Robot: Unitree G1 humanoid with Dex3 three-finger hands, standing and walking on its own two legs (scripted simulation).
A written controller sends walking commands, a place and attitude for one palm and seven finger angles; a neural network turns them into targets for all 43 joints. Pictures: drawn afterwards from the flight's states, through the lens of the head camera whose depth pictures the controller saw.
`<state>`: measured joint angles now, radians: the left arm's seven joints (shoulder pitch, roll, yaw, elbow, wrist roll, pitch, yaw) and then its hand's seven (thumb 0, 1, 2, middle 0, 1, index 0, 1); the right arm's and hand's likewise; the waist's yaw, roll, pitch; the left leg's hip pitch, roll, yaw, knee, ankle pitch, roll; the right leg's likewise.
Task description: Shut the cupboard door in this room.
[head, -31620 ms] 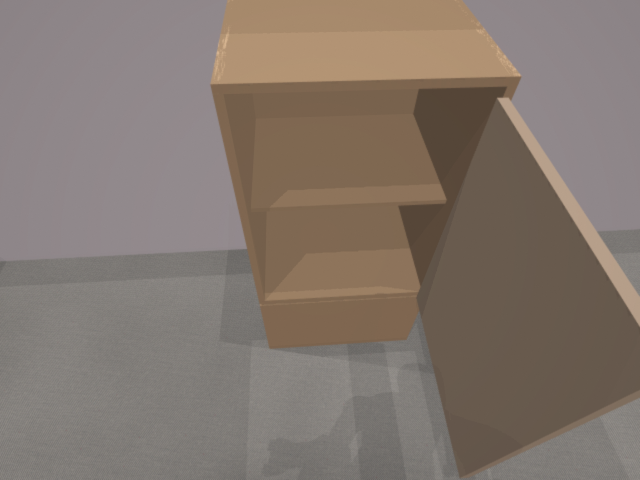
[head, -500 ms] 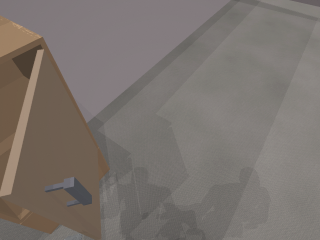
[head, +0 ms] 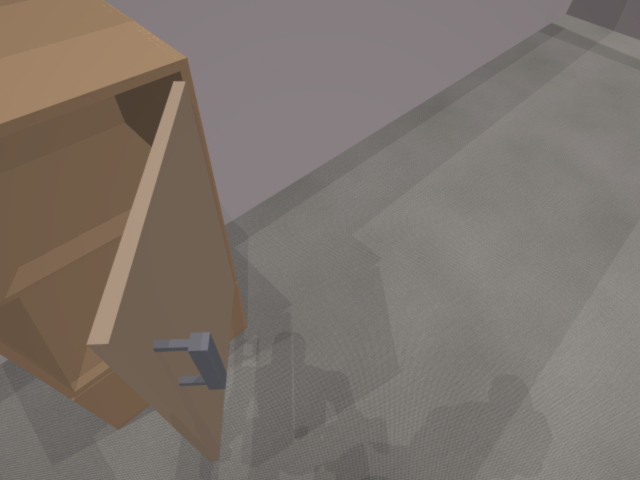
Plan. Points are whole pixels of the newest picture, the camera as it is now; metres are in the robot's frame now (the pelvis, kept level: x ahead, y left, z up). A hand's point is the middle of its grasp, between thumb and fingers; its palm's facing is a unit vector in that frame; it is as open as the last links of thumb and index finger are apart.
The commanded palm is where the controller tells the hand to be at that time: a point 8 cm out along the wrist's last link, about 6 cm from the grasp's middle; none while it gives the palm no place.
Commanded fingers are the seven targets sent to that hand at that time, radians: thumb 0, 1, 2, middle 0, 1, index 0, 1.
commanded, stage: turn or walk to find it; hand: left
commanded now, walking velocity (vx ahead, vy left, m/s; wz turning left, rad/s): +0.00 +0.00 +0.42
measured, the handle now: (193, 364) +0.25 +0.19 -0.02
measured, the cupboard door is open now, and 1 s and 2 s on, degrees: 49 49 49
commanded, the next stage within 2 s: stand and wait in 0.30 s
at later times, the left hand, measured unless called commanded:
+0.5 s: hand out of the picture -0.01 +0.21 -0.19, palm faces +0.21 -0.95 -0.22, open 7.4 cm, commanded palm none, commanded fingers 0.00 0.90 0.90 -0.20 -0.30 -0.20 -0.30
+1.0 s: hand out of the picture -0.01 +0.20 -0.18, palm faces +0.33 -0.91 -0.23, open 7.4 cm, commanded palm none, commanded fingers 0.00 0.90 0.90 -0.20 -0.30 -0.20 -0.30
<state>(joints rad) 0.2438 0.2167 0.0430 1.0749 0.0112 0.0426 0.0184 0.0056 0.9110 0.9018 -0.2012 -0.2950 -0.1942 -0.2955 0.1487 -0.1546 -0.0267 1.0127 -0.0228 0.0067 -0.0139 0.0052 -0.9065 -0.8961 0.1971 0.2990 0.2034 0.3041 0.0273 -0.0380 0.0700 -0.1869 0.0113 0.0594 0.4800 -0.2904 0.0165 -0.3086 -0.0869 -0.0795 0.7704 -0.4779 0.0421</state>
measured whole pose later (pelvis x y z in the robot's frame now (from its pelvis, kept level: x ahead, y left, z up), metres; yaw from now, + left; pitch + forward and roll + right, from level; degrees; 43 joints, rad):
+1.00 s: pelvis +0.01 +0.00 -0.01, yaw +17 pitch +0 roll +2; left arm 0.20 0.20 0.06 1.02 0.01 0.03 0.02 0.00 0.91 0.90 -0.20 -0.30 -0.20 -0.30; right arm 0.20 -0.18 -0.05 1.03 -0.02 0.02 0.00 0.01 -0.91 -0.90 0.20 0.30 0.20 0.30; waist 0.01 -0.04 0.07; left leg -0.26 0.01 0.07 0.55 -0.29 0.00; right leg -0.31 -0.12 -0.12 0.79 -0.49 0.03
